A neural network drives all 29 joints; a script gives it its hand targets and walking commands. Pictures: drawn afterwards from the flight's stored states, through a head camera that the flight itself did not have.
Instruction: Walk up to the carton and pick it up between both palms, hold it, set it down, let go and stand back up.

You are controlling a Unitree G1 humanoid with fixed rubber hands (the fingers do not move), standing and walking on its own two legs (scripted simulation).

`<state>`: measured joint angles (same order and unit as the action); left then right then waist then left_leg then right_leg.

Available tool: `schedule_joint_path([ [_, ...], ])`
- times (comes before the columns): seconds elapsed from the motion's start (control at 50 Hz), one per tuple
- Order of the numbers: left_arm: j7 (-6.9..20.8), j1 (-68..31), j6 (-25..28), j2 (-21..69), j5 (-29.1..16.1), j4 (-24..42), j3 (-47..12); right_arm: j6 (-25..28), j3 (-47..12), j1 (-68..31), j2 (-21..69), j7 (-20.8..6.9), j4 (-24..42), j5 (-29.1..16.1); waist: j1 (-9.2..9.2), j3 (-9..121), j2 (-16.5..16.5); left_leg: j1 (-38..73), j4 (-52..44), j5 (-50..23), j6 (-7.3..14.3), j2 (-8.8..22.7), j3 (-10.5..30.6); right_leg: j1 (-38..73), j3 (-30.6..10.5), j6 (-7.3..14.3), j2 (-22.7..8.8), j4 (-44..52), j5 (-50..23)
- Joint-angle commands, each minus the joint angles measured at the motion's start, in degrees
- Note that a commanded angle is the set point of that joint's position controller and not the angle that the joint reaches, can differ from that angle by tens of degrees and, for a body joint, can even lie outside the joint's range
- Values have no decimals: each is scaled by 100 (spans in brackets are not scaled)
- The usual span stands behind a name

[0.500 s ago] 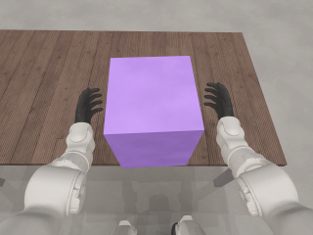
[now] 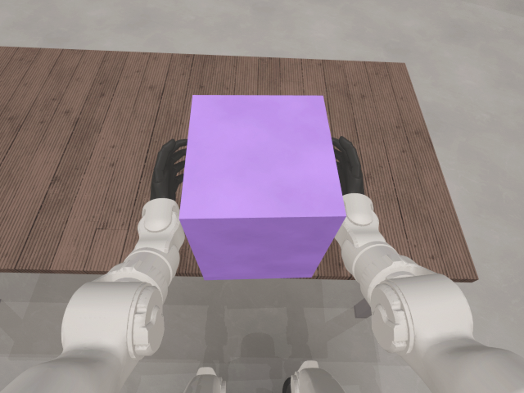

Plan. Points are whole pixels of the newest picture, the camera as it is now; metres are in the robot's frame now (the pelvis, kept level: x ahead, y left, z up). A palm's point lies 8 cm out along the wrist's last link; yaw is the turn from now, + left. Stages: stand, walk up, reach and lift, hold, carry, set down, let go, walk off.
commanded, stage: reach and lift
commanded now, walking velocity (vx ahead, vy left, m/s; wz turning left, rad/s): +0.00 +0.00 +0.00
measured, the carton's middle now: (258, 196) +0.43 +0.00 -0.01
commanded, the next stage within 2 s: none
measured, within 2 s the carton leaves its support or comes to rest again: leaves its support in 1.80 s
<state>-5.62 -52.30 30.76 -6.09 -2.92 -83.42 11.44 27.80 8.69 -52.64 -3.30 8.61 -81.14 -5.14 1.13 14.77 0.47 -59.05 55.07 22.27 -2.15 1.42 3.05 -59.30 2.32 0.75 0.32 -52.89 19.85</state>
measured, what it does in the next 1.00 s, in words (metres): stands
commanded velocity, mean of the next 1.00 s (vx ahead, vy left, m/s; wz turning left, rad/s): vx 0.00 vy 0.00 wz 0.00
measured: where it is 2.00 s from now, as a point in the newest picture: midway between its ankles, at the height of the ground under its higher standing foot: outside the picture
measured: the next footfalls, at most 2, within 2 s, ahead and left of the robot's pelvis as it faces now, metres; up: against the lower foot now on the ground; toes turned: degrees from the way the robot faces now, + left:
none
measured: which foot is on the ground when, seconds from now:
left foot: down 0.00-1.00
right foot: down 0.00-1.00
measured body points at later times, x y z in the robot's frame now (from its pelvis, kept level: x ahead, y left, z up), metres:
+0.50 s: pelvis +0.02 +0.02 +0.03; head +0.12 +0.02 +0.47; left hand +0.42 +0.15 +0.02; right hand +0.42 -0.14 +0.03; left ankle +0.02 +0.14 -0.67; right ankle +0.04 -0.11 -0.67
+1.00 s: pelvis +0.03 +0.01 +0.04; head +0.13 +0.02 +0.47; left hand +0.42 +0.15 +0.02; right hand +0.42 -0.14 +0.02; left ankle +0.02 +0.14 -0.67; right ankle +0.04 -0.11 -0.67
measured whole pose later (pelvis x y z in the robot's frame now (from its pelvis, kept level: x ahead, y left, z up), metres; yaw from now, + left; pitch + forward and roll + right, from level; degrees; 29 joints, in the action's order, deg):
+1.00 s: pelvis +0.03 +0.01 +0.04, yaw +1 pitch +21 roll -2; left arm -7.2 -43.3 39.7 -1.3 8.5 -83.3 21.5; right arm 34.6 27.0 -40.3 1.0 7.2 -73.8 17.7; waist 2.0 9.4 2.4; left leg -45.2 43.9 19.8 -1.0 1.4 3.1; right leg -43.9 3.0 -0.3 0.2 -39.4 16.5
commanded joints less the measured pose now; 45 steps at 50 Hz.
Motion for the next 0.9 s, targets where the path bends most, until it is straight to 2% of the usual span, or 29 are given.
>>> schedule_joint_path([
  [0.0,176,-2138,192,441,708,854,121,213,310,-2097,665,-185,819,911,-75,3637,286,2176,-385,-2389,-213,-290,-630,2689,47,-112,147,764,-1826],
  [0.06,351,-2111,213,1350,1201,862,105,296,498,-2041,1742,-420,901,1738,-102,3478,393,2526,-540,-2438,-243,-279,-654,2792,193,-97,179,966,-1932],
  [0.1,641,-2260,293,2725,1737,595,-167,332,529,-2084,3158,-771,863,2586,-60,3277,432,2845,-721,-2362,-281,-266,-667,2694,271,-43,191,1126,-1794],
  [0.12,748,-2242,377,3265,1905,342,-280,329,474,-2009,3667,-936,787,2803,-36,3212,485,2980,-798,-2321,-292,-246,-647,2763,259,24,200,1155,-1782],
  [0.16,767,-2105,558,3564,1996,163,-302,339,405,-1820,3882,-1082,672,2981,-19,3048,513,3035,-908,-2355,-300,-224,-606,2907,240,81,208,1190,-1866],
  [0.26,664,-2018,769,3353,1999,194,-191,419,507,-1400,3866,-1156,541,3333,24,2610,311,2901,-1173,-2410,-281,-184,-591,3068,273,11,167,1321,-1895],
  [0.3,646,-1951,805,3345,2005,175,-167,451,531,-1284,3877,-1161,481,3399,25,2523,235,2912,-1249,-2431,-271,-161,-590,3107,272,2,163,1369,-1896],
  [0.34,692,-2009,894,3427,1978,203,-178,510,419,-1237,4037,-1139,554,3426,119,2527,40,2727,-1299,-2353,-171,-193,-562,3469,220,-95,98,1362,-2272],
  [0.6,663,-1728,1025,3665,2007,292,-363,730,133,-986,4134,-1150,440,3259,137,2572,258,3070,-1308,-2948,-283,-158,-459,3403,289,-47,143,1487,-2601],
  [0.66,675,-1677,1031,3647,2060,273,-296,731,85,-891,4164,-1149,368,3216,109,2465,275,3046,-1317,-2920,-272,-173,-467,3462,259,-49,126,1505,-2585],
  [0.78,693,-1703,1055,3706,2019,305,-356,778,85,-885,4220,-1118,366,3248,191,2555,219,2902,-1377,-2773,-260,-192,-456,3556,240,-69,109,1536,-2645],
  [0.88,699,-1749,1077,3733,2016,253,-340,815,58,-889,4260,-1106,374,3232,154,2595,280,2837,-1386,-2723,-256,-196,-461,3540,239,-58,102,1529,-2626],
])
